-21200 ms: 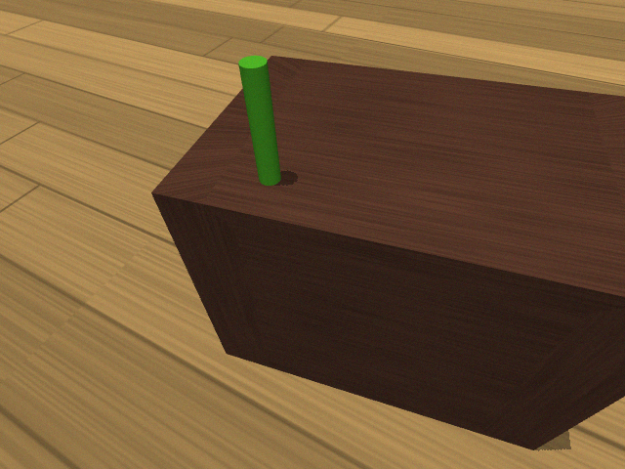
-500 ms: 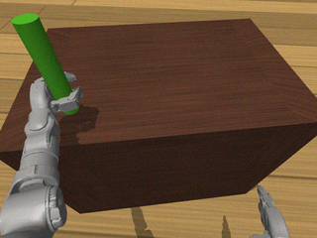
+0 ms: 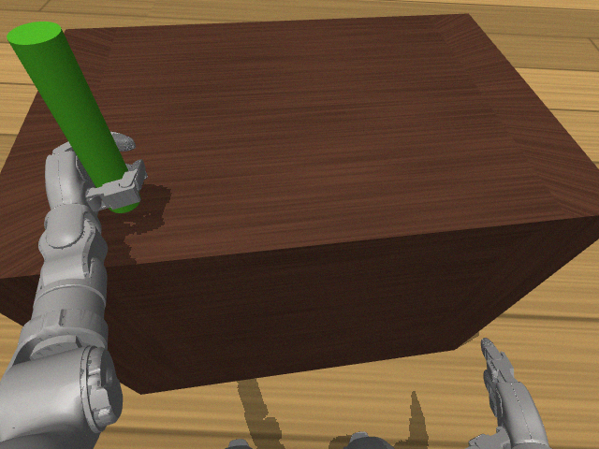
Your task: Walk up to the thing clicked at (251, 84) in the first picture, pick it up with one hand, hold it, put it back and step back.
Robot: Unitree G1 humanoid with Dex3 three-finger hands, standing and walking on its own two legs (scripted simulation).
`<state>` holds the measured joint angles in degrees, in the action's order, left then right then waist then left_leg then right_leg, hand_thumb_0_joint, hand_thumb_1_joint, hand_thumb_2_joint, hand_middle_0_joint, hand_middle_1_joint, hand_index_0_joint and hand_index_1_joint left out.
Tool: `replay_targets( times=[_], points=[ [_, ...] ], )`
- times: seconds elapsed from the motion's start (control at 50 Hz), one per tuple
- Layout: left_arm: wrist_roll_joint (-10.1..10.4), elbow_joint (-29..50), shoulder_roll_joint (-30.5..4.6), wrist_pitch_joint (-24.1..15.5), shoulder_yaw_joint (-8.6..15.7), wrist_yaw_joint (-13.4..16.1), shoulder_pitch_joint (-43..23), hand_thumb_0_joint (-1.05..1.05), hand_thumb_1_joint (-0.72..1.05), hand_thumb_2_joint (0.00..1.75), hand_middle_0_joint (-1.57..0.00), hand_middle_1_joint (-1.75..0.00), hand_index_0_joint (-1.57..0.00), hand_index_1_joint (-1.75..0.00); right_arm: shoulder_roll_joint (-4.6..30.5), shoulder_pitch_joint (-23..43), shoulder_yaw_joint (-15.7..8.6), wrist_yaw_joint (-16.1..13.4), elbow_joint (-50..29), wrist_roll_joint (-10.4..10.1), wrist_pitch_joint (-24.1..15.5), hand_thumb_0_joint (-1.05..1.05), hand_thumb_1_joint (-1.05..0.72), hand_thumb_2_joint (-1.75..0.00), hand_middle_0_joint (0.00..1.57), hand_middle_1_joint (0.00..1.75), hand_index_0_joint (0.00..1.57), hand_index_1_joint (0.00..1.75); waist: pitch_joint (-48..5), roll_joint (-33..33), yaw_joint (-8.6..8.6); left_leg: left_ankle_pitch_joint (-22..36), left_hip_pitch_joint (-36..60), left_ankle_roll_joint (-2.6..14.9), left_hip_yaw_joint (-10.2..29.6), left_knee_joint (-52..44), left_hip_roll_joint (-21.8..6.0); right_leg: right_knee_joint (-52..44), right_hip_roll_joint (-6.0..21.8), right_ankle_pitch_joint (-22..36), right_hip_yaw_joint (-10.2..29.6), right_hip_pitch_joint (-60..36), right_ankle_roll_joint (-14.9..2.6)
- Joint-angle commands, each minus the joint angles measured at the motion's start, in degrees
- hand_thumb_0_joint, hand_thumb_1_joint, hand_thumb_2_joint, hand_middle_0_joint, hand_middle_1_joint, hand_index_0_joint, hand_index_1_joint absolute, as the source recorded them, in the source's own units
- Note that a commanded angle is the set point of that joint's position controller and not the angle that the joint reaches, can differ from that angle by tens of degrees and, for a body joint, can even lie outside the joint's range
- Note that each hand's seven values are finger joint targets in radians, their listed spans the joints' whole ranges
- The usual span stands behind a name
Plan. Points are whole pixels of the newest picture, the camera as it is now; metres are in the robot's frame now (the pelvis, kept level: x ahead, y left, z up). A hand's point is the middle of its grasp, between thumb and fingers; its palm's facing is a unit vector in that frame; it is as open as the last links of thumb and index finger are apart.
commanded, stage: lower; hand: left
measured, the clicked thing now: (89, 135) +0.47 +0.23 +0.16
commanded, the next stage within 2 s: loosen in 0.34 s
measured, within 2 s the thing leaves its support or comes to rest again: rests again in 0.22 s
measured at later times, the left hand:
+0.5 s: hand (127, 182) +0.47 +0.22 +0.07, palm faces +0.22 -0.98 -0.02, open 5.8 cm
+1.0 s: hand (126, 179) +0.47 +0.22 +0.08, palm faces +0.22 -0.97 +0.00, open 13.5 cm
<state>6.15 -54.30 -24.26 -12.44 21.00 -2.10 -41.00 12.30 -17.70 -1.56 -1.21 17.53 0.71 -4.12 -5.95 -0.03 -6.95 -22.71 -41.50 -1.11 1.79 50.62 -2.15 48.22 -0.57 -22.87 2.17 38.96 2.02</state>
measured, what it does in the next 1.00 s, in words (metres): stands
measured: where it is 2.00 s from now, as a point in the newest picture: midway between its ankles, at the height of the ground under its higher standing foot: outside the picture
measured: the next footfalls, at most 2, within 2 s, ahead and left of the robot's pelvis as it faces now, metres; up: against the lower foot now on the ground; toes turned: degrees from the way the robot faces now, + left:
none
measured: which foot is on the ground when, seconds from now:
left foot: down 0.00-1.00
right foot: down 0.00-1.00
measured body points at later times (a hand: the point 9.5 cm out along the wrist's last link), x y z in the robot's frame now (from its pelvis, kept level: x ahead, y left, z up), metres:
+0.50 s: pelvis +0.00 +0.00 -0.01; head +0.08 +0.03 +0.43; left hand +0.46 +0.27 +0.08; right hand +0.16 -0.25 -0.04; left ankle +0.02 +0.13 -0.69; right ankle +0.01 -0.14 -0.69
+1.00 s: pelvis +0.00 +0.00 -0.01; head +0.08 +0.03 +0.43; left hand +0.46 +0.27 +0.08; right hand +0.15 -0.25 -0.04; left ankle +0.02 +0.13 -0.69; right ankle +0.01 -0.14 -0.69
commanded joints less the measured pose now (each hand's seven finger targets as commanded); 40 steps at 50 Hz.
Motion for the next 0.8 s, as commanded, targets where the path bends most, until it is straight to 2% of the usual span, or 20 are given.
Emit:
replay_targets(
  times=[0.0, 0.02, 0.04, 0.06, 0.14, 0.18, 0.22, 0.24, 0.28, 0.34, 0.4, 0.42, 0.44, 0.54, 0.6, 0.62, 0.68, 0.7, 0.76, 0.78],
  points=[
    [1.0, 15.5, -15.0, -6.0, 1.4, -0.5, -30.4, 0.0, 0.57, 1.29, -1.31, -1.39, -1.32, -1.39, 7.5, 1.2, -3.4, -0.5, -13.5, -0.1, -2.7, 0.0, 0.53, -0.05, 0.05, 0.05, 0.05, 0.05, -26.9, -6.3, -0.01, 17.1, 18.0, 2.05, -1.3, -4.2, 0.8, -4.8, -0.9, 16.8, -3.1, -7.3, -2.23],
    [0.9, 15.9, -16.7, -6.0, 2.7, -0.2, -30.2, 0.0, 0.57, 1.3, -1.32, -1.39, -1.33, -1.39, 8.0, 0.2, -4.1, -0.6, -12.8, 0.0, -2.4, 0.0, 0.53, -0.05, 0.05, 0.05, 0.05, 0.05, -27.2, -6.5, 0.55, 16.2, 17.5, 2.1, -1.6, -4.2, 1.0, -5.0, -0.8, 16.7, -2.8, -7.6, -2.11],
    [0.8, 11.4, -14.9, -5.5, 2.1, -0.2, -27.2, 0.0, 0.57, 1.29, -1.31, -1.39, -1.32, -1.38, 7.7, -0.6, -3.6, -0.5, -12.5, 0.0, -2.3, 0.0, 0.54, -0.05, 0.05, 0.05, 0.05, 0.05, -24.5, -5.0, -0.53, 16.4, 16.2, 2.18, -1.4, -4.0, 0.7, -4.8, -0.9, 16.7, -3.0, -6.3, -2.12],
    [0.8, 13.5, -15.3, -6.0, 2.1, -0.3, -28.5, 0.0, 0.57, 1.29, -1.3, -1.38, -1.31, -1.38, 6.5, -1.9, -2.8, -0.3, -11.3, 0.0, -2.0, 0.0, 0.54, -0.05, 0.05, 0.05, 0.05, 0.05, -23.9, -6.2, -0.14, 16.8, 15.5, 2.2, -1.5, -3.7, 0.9, -4.7, -0.8, 17.0, -2.8, -5.6, -2.16],
    [0.2, 13.8, -15.2, -6.3, 1.4, -0.6, -28.3, 0.0, 0.59, 1.28, -1.3, -1.36, -1.31, -1.37, 7.8, -1.8, -3.8, 0.1, -12.3, 0.3, -1.8, 0.0, 0.54, -0.05, 0.05, 0.05, 0.05, 0.05, -24.9, -8.6, 0.35, 18.0, 17.1, 1.73, -1.1, -3.4, 0.6, -3.7, -1.0, 16.4, -3.3, -4.1, -2.67],
    [0.2, 15.6, -17.3, -6.8, 2.8, -0.3, -29.1, 0.0, 0.57, 1.27, -1.29, -1.36, -1.3, -1.36, 8.4, -1.5, -4.7, 0.0, -14.0, 0.2, -1.6, 0.0, 0.54, -0.05, 0.05, 0.05, 0.05, 0.05, -27.2, -8.0, -0.1, 19.2, 17.8, 1.99, -1.1, -2.6, 0.6, -3.6, -1.0, 18.0, -3.1, -4.8, -2.36],
    [0.5, 14.6, -15.1, -6.9, 1.6, -0.5, -28.8, 0.0, 0.55, 1.28, -1.29, -1.37, -1.3, -1.37, 8.2, -0.9, -4.5, 0.0, -14.5, 0.2, -1.6, 0.0, 0.54, -0.05, 0.05, 0.05, 0.05, 0.05, -25.9, -7.2, -0.48, 17.5, 15.7, 2.1, -1.3, -2.5, 0.8, -3.3, -1.0, 17.6, -2.9, -5.6, -2.22],
    [0.6, 13.1, -15.5, -6.8, 2.5, -0.5, -27.3, 0.0, 0.56, 1.28, -1.3, -1.38, -1.31, -1.38, 8.8, -0.4, -4.8, -0.1, -15.5, 0.2, -1.7, 0.0, 0.53, -0.05, 0.05, 0.05, 0.05, 0.05, -26.3, -6.2, -0.14, 18.7, 16.0, 1.99, -1.0, -2.4, 0.5, -3.0, -1.1, 17.9, -3.1, -5.3, -2.35],
    [0.6, 14.4, -14.6, -7.5, 1.6, -0.5, -29.0, 0.0, 0.57, 1.28, -1.29, -1.36, -1.29, -1.36, 7.3, -0.5, -3.4, 0.2, -15.6, 0.3, -1.4, 0.0, 0.54, -0.05, 0.05, 0.05, 0.05, 0.05, -27.0, -7.8, 0.1, 18.8, 16.4, 1.78, -0.8, -2.1, 0.5, -2.7, -1.2, 17.1, -3.3, -4.2, -2.52],
    [0.2, 13.6, -16.1, -7.9, 2.5, -0.1, -27.2, 0.0, 0.57, 1.27, -1.27, -1.35, -1.28, -1.35, 9.0, -1.9, -5.0, 0.1, -16.1, 0.4, -0.9, 0.0, 0.54, -0.05, 0.05, 0.05, 0.05, 0.05, -27.1, -6.9, -0.18, 19.0, 16.0, 1.73, -0.7, -1.9, 0.4, -2.2, -1.2, 17.4, -3.4, -4.0, -2.54],
    [0.4, 12.1, -13.3, -7.9, 1.1, -0.5, -25.5, 0.0, 0.57, 1.27, -1.28, -1.35, -1.29, -1.35, 8.5, -2.6, -4.5, 0.2, -17.9, 0.3, -0.7, 0.0, 0.54, -0.05, 0.05, 0.05, 0.05, 0.05, -25.3, -6.0, -0.98, 17.7, 15.3, 1.77, -0.8, -1.9, 0.5, -2.2, -1.3, 16.5, -3.4, -3.2, -2.41],
    [0.3, 13.5, -15.1, -8.2, 2.0, -0.4, -26.0, 0.0, 0.55, 1.27, -1.27, -1.35, -1.28, -1.35, 8.5, -4.0, -4.7, 0.2, -16.5, 0.3, -0.5, 0.0, 0.54, -0.05, 0.05, 0.05, 0.05, 0.05, -25.4, -6.5, -0.77, 17.2, 15.0, 2.01, -1.1, -1.6, 0.6, -2.3, -1.2, 16.7, -3.1, -3.2, -2.28],
    [0.1, 12.4, -13.2, -8.1, 1.2, -0.4, -25.4, 0.0, 0.56, 1.19, -1.32, -1.31, -1.33, -1.3, 7.7, -3.4, -3.8, 0.4, -18.0, 0.3, -0.4, 0.0, 0.54, -0.05, 0.05, 0.05, 0.05, 0.05, -25.9, -5.6, -1.0, 17.1, 15.1, 2.13, -1.2, -1.5, 0.7, -2.2, -1.2, 16.8, -3.0, -3.4, -2.2],
    [1.3, 13.3, -13.8, -8.1, 2.0, -0.7, -25.5, 0.0, 0.2, 0.79, -1.05, -0.96, -1.08, -0.93, 8.2, -4.0, -4.4, 0.7, -18.0, 0.1, 0.1, 0.0, 0.53, -0.04, 0.05, 0.05, 0.05, 0.05, -25.3, -6.7, -0.32, 17.5, 14.2, 2.0, -1.1, -1.5, 0.9, -1.9, -1.2, 16.8, -3.2, -3.6, -2.29],
    [0.9, 14.6, -13.7, -8.1, 1.6, -0.7, -26.1, 0.0, 0.07, 0.56, -0.96, -0.83, -0.98, -0.8, 8.8, -3.7, -4.9, 0.7, -18.3, 0.2, 0.5, 0.0, 0.52, -0.04, 0.05, 0.05, 0.05, 0.05, -26.7, -8.1, -0.41, 21.3, 16.7, 1.73, -0.7, -0.8, 0.3, -1.1, -1.2, 18.5, -3.4, -2.3, -2.48],
    [0.7, 12.2, -12.1, -7.7, 0.8, -0.8, -24.8, 0.0, 0.0, 0.58, -0.88, -0.75, -0.9, -0.74, 8.7, -3.1, -4.8, 0.8, -18.8, 0.2, 0.5, 0.0, 0.53, -0.05, 0.05, 0.05, 0.05, 0.05, -25.4, -7.8, -0.45, 21.4, 16.0, 1.48, -0.5, -1.1, 0.2, -0.8, -1.4, 17.9, -3.7, -1.8, -2.72],
    [0.5, 13.9, -13.7, -7.8, 1.7, -0.3, -25.8, 0.0, -0.15, 0.43, -0.7, -0.59, -0.71, -0.58, 8.6, -3.5, -4.7, 0.9, -18.4, 0.4, 0.9, 0.0, 0.52, -0.05, 0.05, 0.05, 0.05, 0.05, -26.1, -7.5, -0.3, 21.0, 15.3, 1.73, -0.6, -0.7, 0.3, -0.9, -1.2, 18.6, -3.4, -2.7, -2.45],
    [0.6, 15.8, -12.8, -7.9, 1.2, -0.3, -27.1, 0.0, -0.15, 0.41, -0.66, -0.55, -0.67, -0.54, 6.9, -3.0, -3.4, 1.1, -19.1, 0.2, 1.0, 0.0, 0.53, -0.05, 0.05, 0.05, 0.05, 0.05, -26.6, -7.6, -0.21, 20.6, 15.5, 1.8, -0.7, -0.7, 0.4, -0.9, -1.1, 18.5, -3.3, -2.9, -2.46],
    [0.7, 9.5, -12.5, -7.0, 2.1, -0.5, -21.9, 0.0, -0.24, 0.36, -0.57, -0.47, -0.57, -0.47, 9.3, -4.2, -5.3, 0.9, -19.5, 0.2, 1.5, 0.0, 0.53, -0.05, 0.05, 0.05, 0.05, 0.05, -25.1, -4.2, -0.6, 20.4, 14.0, 2.17, -1.0, -0.6, 0.6, -1.2, -1.2, 19.3, -3.2, -4.0, -2.07],
    [0.5, 11.7, -13.3, -7.2, 2.3, -0.5, -23.2, 0.0, -0.24, 0.33, -0.54, -0.43, -0.54, -0.43, 9.2, -5.1, -5.1, 1.1, -19.6, 0.3, 1.6, 0.0, 0.53, -0.05, 0.05, 0.05, 0.05, 0.05, -25.0, -4.4, -0.74, 19.3, 13.2, 2.15, -0.8, -0.9, 0.6, -1.1, -1.3, 18.5, -3.2, -3.8, -2.21]
  ],
)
